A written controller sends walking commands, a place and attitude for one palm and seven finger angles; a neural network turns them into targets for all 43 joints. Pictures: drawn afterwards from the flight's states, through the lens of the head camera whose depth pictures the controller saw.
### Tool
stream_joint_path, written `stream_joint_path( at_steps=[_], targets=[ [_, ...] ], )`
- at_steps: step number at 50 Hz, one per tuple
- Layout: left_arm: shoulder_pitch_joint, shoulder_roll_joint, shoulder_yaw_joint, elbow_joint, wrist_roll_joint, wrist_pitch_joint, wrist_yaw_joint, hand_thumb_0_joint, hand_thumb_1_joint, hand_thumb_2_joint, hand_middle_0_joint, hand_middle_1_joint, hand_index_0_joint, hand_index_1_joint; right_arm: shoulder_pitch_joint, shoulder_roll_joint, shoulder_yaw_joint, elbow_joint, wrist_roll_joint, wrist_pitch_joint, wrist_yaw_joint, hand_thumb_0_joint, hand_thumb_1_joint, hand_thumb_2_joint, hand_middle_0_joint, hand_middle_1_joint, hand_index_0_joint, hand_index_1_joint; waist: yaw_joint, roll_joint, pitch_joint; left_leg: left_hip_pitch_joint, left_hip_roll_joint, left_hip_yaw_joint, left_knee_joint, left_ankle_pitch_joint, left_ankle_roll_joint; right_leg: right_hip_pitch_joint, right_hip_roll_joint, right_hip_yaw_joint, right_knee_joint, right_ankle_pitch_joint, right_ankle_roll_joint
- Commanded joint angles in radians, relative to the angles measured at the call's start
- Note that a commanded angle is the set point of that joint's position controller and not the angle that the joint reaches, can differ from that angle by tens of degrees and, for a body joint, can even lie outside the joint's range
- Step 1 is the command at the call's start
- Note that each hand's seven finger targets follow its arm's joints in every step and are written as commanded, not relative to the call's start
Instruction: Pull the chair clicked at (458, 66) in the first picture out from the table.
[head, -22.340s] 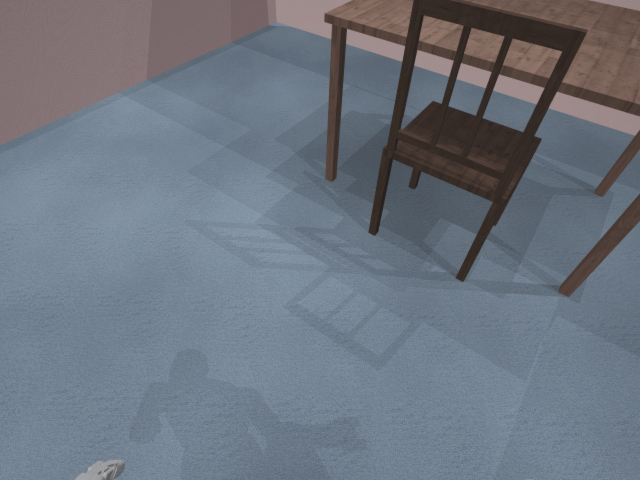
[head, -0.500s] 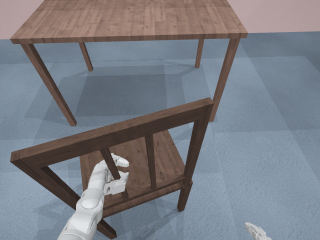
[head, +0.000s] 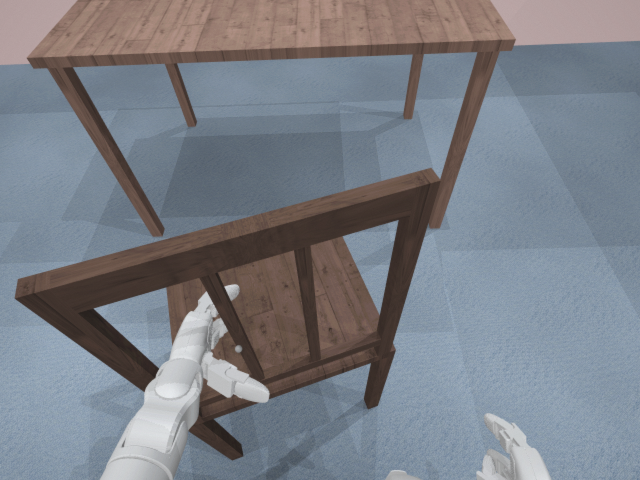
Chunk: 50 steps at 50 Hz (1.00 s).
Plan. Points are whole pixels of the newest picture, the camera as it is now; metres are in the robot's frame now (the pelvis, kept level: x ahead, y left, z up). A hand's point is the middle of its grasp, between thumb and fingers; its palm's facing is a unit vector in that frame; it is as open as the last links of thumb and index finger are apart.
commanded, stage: open the thumb and straighten the fingers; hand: left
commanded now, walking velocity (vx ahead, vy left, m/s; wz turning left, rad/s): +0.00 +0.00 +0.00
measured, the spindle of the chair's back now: (239, 335) +0.31 +0.13 -0.04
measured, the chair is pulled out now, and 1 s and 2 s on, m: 0.56 0.56 0.56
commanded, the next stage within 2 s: draw the fingers out of the gap in 0.10 s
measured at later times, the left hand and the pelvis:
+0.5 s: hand (231, 389) +0.24 +0.13 -0.04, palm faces -0.07 -0.98 -0.18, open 17.5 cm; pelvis +0.01 +0.00 -0.01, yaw +1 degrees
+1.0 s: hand (227, 454) +0.17 +0.12 -0.03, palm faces -0.05 -0.98 -0.17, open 17.5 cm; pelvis +0.00 -0.01 -0.02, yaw +2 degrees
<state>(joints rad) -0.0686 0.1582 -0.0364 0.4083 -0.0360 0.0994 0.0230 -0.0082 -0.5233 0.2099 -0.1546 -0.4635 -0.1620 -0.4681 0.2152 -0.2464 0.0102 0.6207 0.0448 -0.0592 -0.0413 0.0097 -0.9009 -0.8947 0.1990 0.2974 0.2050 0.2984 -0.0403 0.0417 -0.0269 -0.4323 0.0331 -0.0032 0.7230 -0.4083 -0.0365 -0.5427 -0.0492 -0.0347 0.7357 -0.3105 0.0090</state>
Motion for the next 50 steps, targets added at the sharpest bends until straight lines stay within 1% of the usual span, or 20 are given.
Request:
stream_joint_path(
  at_steps=[1,7,9,10,12,14,17,18,20,23,25,27,32,33,34,35,38,39,46,50],
  targets=[
    [-0.206,0.103,0.039,-0.250,-0.012,-0.063,-0.002,0.000,-0.550,0.200,0.000,0.000,0.000,0.000,-0.034,-0.138,-0.059,-0.140,-0.001,-0.053,-0.016,0.000,-0.900,-0.900,0.200,0.300,0.200,0.300,-0.014,-0.068,-0.276,0.016,-0.016,0.022,-0.087,0.242,0.050,0.218,0.009,-0.019,-0.082,0.224,-0.006],
    [-0.204,0.102,0.029,-0.257,-0.006,-0.045,-0.006,0.000,-0.550,0.200,0.000,0.000,0.000,0.000,-0.031,-0.139,-0.057,-0.139,-0.002,-0.057,-0.020,0.000,-0.900,-0.900,0.200,0.300,0.200,0.300,-0.020,-0.063,-0.272,0.008,-0.020,0.019,-0.077,0.240,0.051,0.209,0.007,-0.020,-0.077,0.227,-0.004],
    [-0.170,0.097,0.027,-0.265,-0.008,-0.041,-0.004,0.000,-0.550,0.200,0.000,0.000,0.000,0.000,-0.029,-0.140,-0.056,-0.145,-0.003,-0.058,-0.019,0.000,-0.900,-0.900,0.200,0.300,0.200,0.300,-0.014,-0.072,-0.275,0.003,-0.021,0.016,-0.075,0.259,0.050,0.222,0.006,-0.023,-0.071,0.251,-0.006],
    [-0.109,0.139,0.077,-0.205,-0.006,-0.034,-0.004,0.000,-0.550,0.200,0.000,0.000,0.000,0.000,-0.026,-0.146,-0.058,-0.140,-0.005,-0.053,-0.019,0.000,-0.900,-0.900,0.200,0.300,0.200,0.300,-0.002,-0.087,-0.255,-0.021,-0.019,0.018,-0.069,0.253,0.047,0.216,0.006,-0.023,-0.066,0.247,-0.008],
    [-0.063,0.109,0.052,-0.244,-0.007,-0.032,-0.011,0.000,-0.550,0.200,0.000,0.000,0.000,0.000,-0.034,-0.141,-0.058,-0.160,-0.004,-0.050,-0.014,0.000,-0.900,-0.900,0.200,0.300,0.200,0.300,0.004,-0.079,-0.263,-0.029,-0.022,0.024,-0.070,0.246,0.046,0.222,0.004,-0.021,-0.064,0.243,-0.007],
    [0.007,0.125,0.060,-0.286,-0.009,-0.034,-0.012,0.000,-0.550,0.200,0.000,0.000,0.000,0.000,-0.042,-0.141,-0.056,-0.175,-0.002,-0.051,-0.012,0.000,-0.900,-0.900,0.200,0.300,0.200,0.300,0.013,-0.079,-0.262,-0.044,-0.024,0.026,-0.067,0.240,0.046,0.238,0.001,-0.017,-0.063,0.242,-0.009],
    [0.060,0.124,0.043,-0.398,-0.006,-0.046,-0.012,0.000,-0.550,0.200,0.000,0.000,0.000,0.000,-0.049,-0.134,-0.059,-0.193,-0.001,-0.061,-0.014,0.000,-0.900,-0.900,0.200,0.300,0.200,0.300,0.009,-0.053,-0.280,-0.025,-0.021,0.028,-0.059,0.253,0.046,0.236,0.001,-0.018,-0.056,0.249,-0.009],
    [0.094,0.118,0.032,-0.408,-0.007,-0.045,-0.009,0.000,-0.550,0.200,0.000,0.000,0.000,0.000,-0.054,-0.134,-0.058,-0.198,-0.002,-0.066,-0.016,0.000,-0.900,-0.900,0.200,0.300,0.200,0.300,0.006,-0.043,-0.257,-0.026,-0.020,0.023,-0.054,0.257,0.047,0.222,0.003,-0.022,-0.057,0.248,-0.011],
    [0.105,0.095,-0.003,-0.461,-0.006,-0.046,-0.003,0.000,-0.550,0.200,0.000,0.000,0.000,0.000,-0.049,-0.132,-0.056,-0.198,-0.002,-0.075,-0.017,0.000,-0.900,-0.900,0.200,0.300,0.200,0.300,-0.010,-0.063,-0.254,-0.019,-0.019,0.018,-0.047,0.250,0.048,0.202,0.005,-0.025,-0.054,0.238,-0.007],
    [0.165,0.109,0.001,-0.497,-0.002,-0.044,0.008,0.000,-0.550,0.200,0.000,0.000,0.000,0.000,-0.054,-0.134,-0.055,-0.202,-0.003,-0.090,-0.025,0.000,-0.900,-0.900,0.200,0.300,0.200,0.300,-0.009,-0.064,-0.229,-0.024,-0.020,0.009,-0.037,0.240,0.048,0.176,0.007,-0.032,-0.049,0.216,-0.008],
    [0.167,0.098,-0.021,-0.541,0.002,-0.046,0.010,0.000,-0.550,0.200,0.000,0.000,0.000,0.000,-0.051,-0.133,-0.054,-0.204,-0.004,-0.097,-0.027,0.000,-0.900,-0.900,0.200,0.300,0.200,0.300,-0.016,-0.060,-0.247,-0.014,-0.022,0.005,-0.028,0.236,0.049,0.166,0.006,-0.030,-0.043,0.211,-0.005],
    [0.236,0.100,-0.021,-0.569,0.007,-0.046,0.013,0.000,-0.550,0.200,0.000,0.000,0.000,0.000,-0.053,-0.129,-0.053,-0.210,-0.006,-0.106,-0.028,0.000,-0.900,-0.900,0.200,0.300,0.200,0.300,-0.006,-0.041,-0.255,-0.012,-0.024,0.002,-0.020,0.254,0.048,0.170,0.004,-0.034,-0.029,0.227,-0.009],
    [0.331,0.079,-0.056,-0.620,0.018,-0.027,0.014,0.000,-0.550,0.200,0.000,0.000,0.000,0.000,-0.066,-0.123,-0.047,-0.234,-0.008,-0.113,-0.029,0.000,-0.900,-0.900,0.200,0.300,0.200,0.300,-0.007,-0.069,-0.227,-0.040,-0.026,-0.004,-0.003,0.224,0.047,0.141,0.003,-0.040,-0.017,0.189,-0.006],
    [0.354,0.102,-0.031,-0.610,0.021,-0.022,0.019,0.000,-0.550,0.200,0.000,0.000,0.000,0.000,-0.069,-0.123,-0.047,-0.231,-0.008,-0.111,-0.031,0.000,-0.900,-0.900,0.200,0.300,0.200,0.300,-0.002,-0.072,-0.217,-0.051,-0.027,-0.008,-0.003,0.226,0.047,0.143,0.005,-0.039,-0.017,0.188,-0.011],
    [0.382,0.080,-0.055,-0.630,0.021,-0.018,0.015,0.000,-0.550,0.200,0.000,0.000,0.000,0.000,-0.073,-0.121,-0.045,-0.241,-0.008,-0.110,-0.030,0.000,-0.900,-0.900,0.200,0.300,0.200,0.300,0.000,-0.061,-0.212,-0.054,-0.029,-0.004,0.000,0.214,0.047,0.137,0.002,-0.037,-0.016,0.177,-0.008],
    [0.385,0.086,-0.051,-0.643,0.022,-0.015,0.017,0.000,-0.550,0.200,0.000,0.000,0.000,0.000,-0.072,-0.118,-0.043,-0.248,-0.008,-0.109,-0.031,0.000,-0.900,-0.900,0.200,0.300,0.200,0.300,-0.002,-0.081,-0.214,-0.063,-0.030,-0.008,0.003,0.200,0.048,0.134,0.003,-0.038,-0.015,0.159,-0.007],
    [0.444,0.104,-0.033,-0.665,0.024,-0.008,0.017,0.000,-0.550,0.200,0.000,0.000,0.000,0.000,-0.083,-0.113,-0.042,-0.258,-0.007,-0.107,-0.035,0.000,-0.900,-0.900,0.200,0.300,0.200,0.300,0.007,-0.070,-0.190,-0.082,-0.031,-0.008,0.011,0.182,0.049,0.126,0.004,-0.034,-0.016,0.130,-0.011],
    [0.444,0.086,-0.056,-0.693,0.023,-0.010,0.014,0.000,-0.550,0.200,0.000,0.000,0.000,0.000,-0.078,-0.112,-0.040,-0.263,-0.009,-0.107,-0.035,0.000,-0.900,-0.900,0.200,0.300,0.200,0.300,-0.002,-0.074,-0.194,-0.080,-0.033,-0.010,0.013,0.179,0.049,0.120,0.003,-0.035,-0.012,0.131,-0.009],
    [0.555,0.073,-0.086,-0.782,0.029,-0.013,0.007,0.000,-0.550,0.200,0.000,0.000,0.000,0.000,-0.085,-0.102,-0.040,-0.288,-0.007,-0.117,-0.040,0.000,-0.900,-0.900,0.200,0.300,0.200,0.300,-0.004,-0.051,-0.179,-0.100,-0.038,-0.015,0.038,0.145,0.050,0.081,0.003,-0.037,-0.002,0.076,-0.009],
    [0.621,0.098,-0.056,-0.802,0.032,-0.016,0.011,0.000,-0.550,0.200,0.000,0.000,0.000,0.000,-0.086,-0.098,-0.046,-0.289,-0.006,-0.118,-0.047,0.000,-0.900,-0.900,0.200,0.300,0.200,0.300,0.004,-0.076,-0.184,-0.121,-0.040,-0.016,0.051,0.132,0.051,0.077,0.005,-0.034,0.005,0.057,-0.010]
  ],
)
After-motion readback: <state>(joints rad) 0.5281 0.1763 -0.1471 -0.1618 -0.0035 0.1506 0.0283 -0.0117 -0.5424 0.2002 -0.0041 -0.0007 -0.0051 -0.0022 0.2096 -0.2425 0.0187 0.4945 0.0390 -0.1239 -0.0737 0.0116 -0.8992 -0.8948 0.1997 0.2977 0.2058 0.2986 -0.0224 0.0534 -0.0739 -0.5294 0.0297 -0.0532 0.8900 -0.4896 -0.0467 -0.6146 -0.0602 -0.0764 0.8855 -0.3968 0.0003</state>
